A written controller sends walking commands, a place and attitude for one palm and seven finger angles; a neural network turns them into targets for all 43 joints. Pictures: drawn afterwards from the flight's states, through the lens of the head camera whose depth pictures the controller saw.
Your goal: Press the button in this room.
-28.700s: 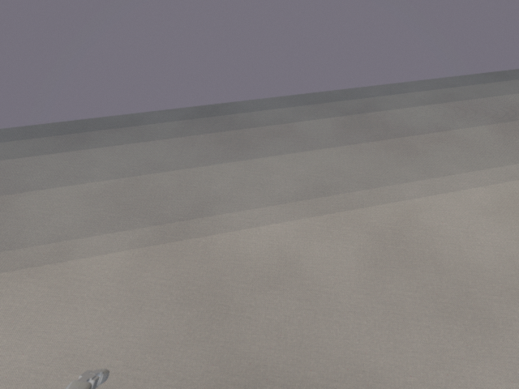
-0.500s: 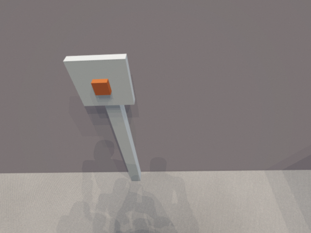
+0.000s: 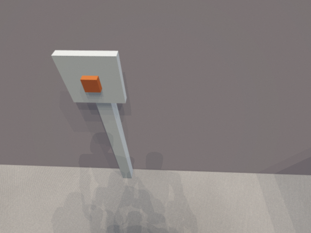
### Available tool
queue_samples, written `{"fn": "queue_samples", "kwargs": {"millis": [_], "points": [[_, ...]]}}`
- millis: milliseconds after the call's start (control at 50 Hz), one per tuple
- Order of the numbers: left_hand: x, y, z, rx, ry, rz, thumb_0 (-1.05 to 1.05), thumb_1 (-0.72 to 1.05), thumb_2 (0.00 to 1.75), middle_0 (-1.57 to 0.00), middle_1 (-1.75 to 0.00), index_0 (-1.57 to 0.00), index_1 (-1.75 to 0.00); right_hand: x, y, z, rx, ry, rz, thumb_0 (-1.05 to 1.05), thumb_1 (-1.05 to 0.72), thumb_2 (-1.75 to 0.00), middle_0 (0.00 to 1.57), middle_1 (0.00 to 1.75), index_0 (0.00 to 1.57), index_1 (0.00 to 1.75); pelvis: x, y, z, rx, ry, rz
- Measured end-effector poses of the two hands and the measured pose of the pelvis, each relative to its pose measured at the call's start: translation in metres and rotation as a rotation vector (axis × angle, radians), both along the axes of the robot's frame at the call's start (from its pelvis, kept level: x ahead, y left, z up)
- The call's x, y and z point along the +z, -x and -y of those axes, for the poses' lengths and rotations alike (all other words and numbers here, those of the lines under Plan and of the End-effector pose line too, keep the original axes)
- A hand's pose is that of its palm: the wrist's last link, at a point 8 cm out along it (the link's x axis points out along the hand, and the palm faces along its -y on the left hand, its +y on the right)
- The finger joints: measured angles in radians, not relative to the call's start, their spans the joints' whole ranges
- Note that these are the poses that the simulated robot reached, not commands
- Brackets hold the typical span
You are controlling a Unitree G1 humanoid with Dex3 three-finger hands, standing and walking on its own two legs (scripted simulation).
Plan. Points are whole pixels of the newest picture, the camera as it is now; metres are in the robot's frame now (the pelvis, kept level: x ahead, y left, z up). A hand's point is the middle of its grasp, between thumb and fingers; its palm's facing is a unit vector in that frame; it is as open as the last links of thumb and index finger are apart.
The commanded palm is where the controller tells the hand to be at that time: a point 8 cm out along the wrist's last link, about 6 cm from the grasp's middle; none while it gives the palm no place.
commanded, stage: shuffle to correct the standing spot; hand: left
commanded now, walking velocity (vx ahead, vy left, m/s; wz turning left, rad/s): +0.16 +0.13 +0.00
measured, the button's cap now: (91, 83) +0.53 +0.25 +0.09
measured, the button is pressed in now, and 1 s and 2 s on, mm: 0 0 0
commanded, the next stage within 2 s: come to a stop and stand still in 0.06 s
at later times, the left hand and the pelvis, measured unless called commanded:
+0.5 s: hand out of the picture +0.09 +0.20 -0.16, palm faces +0.02 -0.97 -0.25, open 7.3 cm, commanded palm none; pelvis +0.06 +0.02 +0.01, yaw +0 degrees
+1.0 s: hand out of the picture +0.03 +0.20 -0.17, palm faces +0.07 -0.97 -0.23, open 7.3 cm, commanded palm none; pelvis -0.02 +0.00 -0.01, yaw +2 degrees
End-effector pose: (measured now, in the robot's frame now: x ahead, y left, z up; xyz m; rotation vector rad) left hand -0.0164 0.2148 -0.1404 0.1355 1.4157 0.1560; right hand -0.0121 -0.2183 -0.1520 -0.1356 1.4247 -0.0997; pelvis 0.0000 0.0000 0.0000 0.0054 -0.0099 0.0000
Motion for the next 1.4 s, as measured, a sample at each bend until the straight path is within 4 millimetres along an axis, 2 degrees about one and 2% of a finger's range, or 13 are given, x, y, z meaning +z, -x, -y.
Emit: {"fn": "queue_samples", "kwargs": {"millis": [100, 200, 380, 560, 700, 800, 900, 960, 1080, 1200, 1260, 1320, 1400], "points": [[-0.006, -0.001, -0.005, 0.038, 0.021, -0.009, 0.0, 0.9, 0.89, -0.2, -0.3, -0.2, -0.3, 0.003, -0.013, -0.004, 0.013, 0.022, -0.012, 0.0, -0.91, -0.9, 0.2, 0.3, 0.2, 0.3, -0.003, -0.015, -0.008, 0.011, 0.016, -0.006], [-0.013, -0.01, -0.018, 0.04, 0.03, -0.053, 0.0, 0.9, 0.89, -0.2, -0.3, -0.2, -0.3, 0.006, -0.03, -0.018, 0.003, 0.034, 0.014, 0.0, -0.91, -0.9, 0.2, 0.3, 0.2, 0.3, -0.005, -0.033, -0.019, -0.004, -0.007, -0.014], [-0.002, -0.074, -0.031, -0.005, -0.037, 0.02, 0.0, 0.9, 0.89, -0.2, -0.3, -0.2, -0.3, -0.005, -0.042, -0.04, -0.054, -0.021, -0.034, 0.0, -0.9, -0.9, 0.2, 0.3, 0.2, 0.3, -0.004, -0.056, -0.02, -0.009, -0.013, -0.019], [0.015, -0.106, -0.036, -0.029, -0.069, 0.089, 0.0, 0.91, 0.89, -0.2, -0.3, -0.2, -0.3, 0.012, -0.057, -0.021, -0.079, 0.02, 0.012, 0.02, -0.92, -0.9, 0.2, 0.3, 0.2, 0.3, 0.011, -0.055, -0.016, -0.019, -0.018, -0.009], [0.006, -0.12, -0.023, -0.045, -0.098, 0.167, 0.0, 0.91, 0.89, -0.2, -0.3, -0.2, -0.3, -0.01, -0.05, 0.002, -0.067, 0.01, 0.024, 0.0, -0.91, -0.9, 0.2, 0.3, 0.2, 0.3, -0.008, -0.041, 0.002, 0.001, -0.016, 0.002], [0.008, -0.097, -0.008, -0.053, -0.082, 0.209, 0.0, 0.91, 0.89, -0.2, -0.3, -0.2, -0.3, -0.005, -0.066, 0.015, -0.046, 0.017, 0.107, 0.01, -0.91, -0.9, 0.2, 0.3, 0.2, 0.3, -0.006, -0.02, 0.006, 0.021, -0.004, 0.028], [0.005, -0.067, -0.015, -0.032, -0.067, 0.222, 0.0, 0.92, 0.89, -0.2, -0.3, -0.2, -0.3, 0.009, -0.083, 0.015, -0.004, 0.03, 0.25, 0.0, -0.91, -0.9, 0.2, 0.3, 0.2, 0.3, -0.006, 0.002, 0.003, 0.03, 0.01, 0.061], [-0.002, -0.051, -0.024, -0.013, -0.057, 0.219, 0.0, 0.92, 0.89, -0.2, -0.3, -0.2, -0.3, 0.014, -0.079, 0.011, 0.021, 0.044, 0.301, 0.0, -0.91, -0.9, 0.2, 0.3, 0.2, 0.3, -0.01, 0.013, -0.001, 0.035, 0.024, 0.072], [0.002, -0.012, -0.037, 0.02, -0.063, 0.208, 0.0, 0.91, 0.89, -0.2, -0.3, -0.2, -0.3, 0.017, -0.049, 0.011, 0.068, 0.064, 0.265, 0.0, -0.9, -0.9, 0.2, 0.3, 0.2, 0.3, -0.007, 0.034, -0.007, 0.042, 0.018, 0.053], [0.003, 0.053, -0.031, 0.055, -0.058, 0.103, 0.0, 0.91, 0.89, -0.2, -0.3, -0.2, -0.3, 0.013, -0.023, 0.008, 0.078, 0.047, 0.212, 0.0, -0.9, -0.9, 0.2, 0.3, 0.2, 0.3, -0.003, 0.054, -0.008, 0.051, 0.012, 0.048], [0.0, 0.078, -0.029, 0.07, -0.041, 0.045, 0.0, 0.9, 0.89, -0.2, -0.3, -0.2, -0.3, 0.016, -0.004, 0.006, 0.059, 0.047, 0.189, 0.0, -0.9, -0.9, 0.2, 0.3, 0.2, 0.3, -0.001, 0.061, -0.009, 0.054, 0.011, 0.044], [-0.009, 0.086, -0.031, 0.068, -0.021, 0.024, 0.01, 0.9, 0.89, -0.2, -0.3, -0.2, -0.3, 0.014, 0.024, 0.003, 0.029, 0.06, 0.157, 0.0, -0.9, -0.9, 0.2, 0.3, 0.2, 0.3, -0.005, 0.066, -0.014, 0.051, 0.022, 0.038], [-0.012, 0.08, -0.034, 0.058, 0.001, 0.057, 0.01, 0.9, 0.89, -0.2, -0.3, -0.2, -0.3, 0.015, 0.065, -0.007, 0.019, 0.07, 0.074, 0.0, -0.9, -0.9, 0.2, 0.3, 0.2, 0.3, -0.003, 0.076, -0.021, 0.052, 0.019, 0.042]]}}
